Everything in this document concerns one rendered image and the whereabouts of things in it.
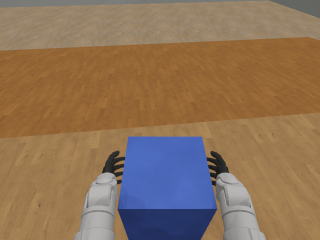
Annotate carton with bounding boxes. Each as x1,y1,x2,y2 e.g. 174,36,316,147
117,136,218,240

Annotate robot left forearm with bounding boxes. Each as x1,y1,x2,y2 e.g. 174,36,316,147
73,172,118,240

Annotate right robot hand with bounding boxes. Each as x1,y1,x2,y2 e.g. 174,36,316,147
206,151,229,186

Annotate left robot hand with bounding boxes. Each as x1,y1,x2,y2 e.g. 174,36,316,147
102,151,125,185

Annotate robot right forearm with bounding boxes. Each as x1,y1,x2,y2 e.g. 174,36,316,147
215,172,266,240

